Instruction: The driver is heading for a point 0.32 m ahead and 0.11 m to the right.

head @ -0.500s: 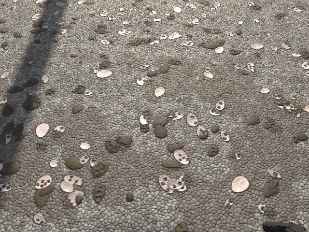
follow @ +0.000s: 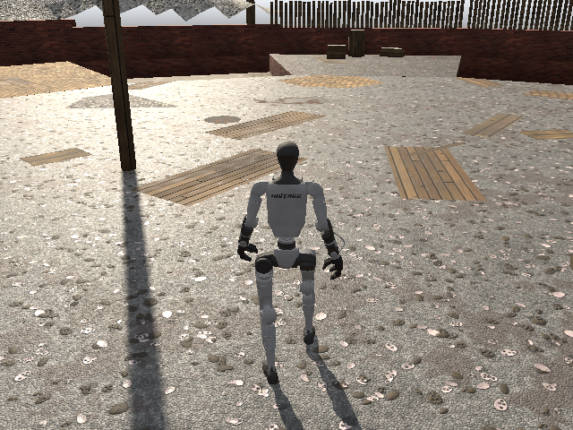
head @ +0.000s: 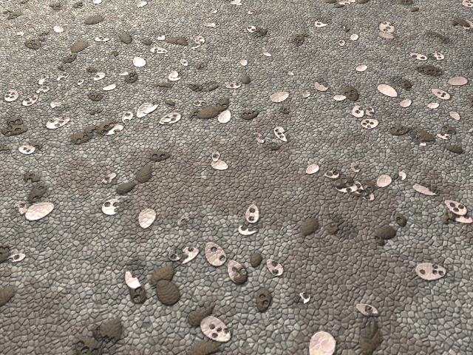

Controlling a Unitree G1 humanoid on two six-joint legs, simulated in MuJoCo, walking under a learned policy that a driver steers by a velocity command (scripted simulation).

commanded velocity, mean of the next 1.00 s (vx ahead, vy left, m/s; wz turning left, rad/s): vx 0.19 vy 0.00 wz -0.20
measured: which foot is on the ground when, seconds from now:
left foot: down 0.00-0.10, up 0.12-0.50, down 0.52-1.00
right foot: up 0.00-0.08, down 0.10-0.56, up 0.58-0.72, down 0.74-1.00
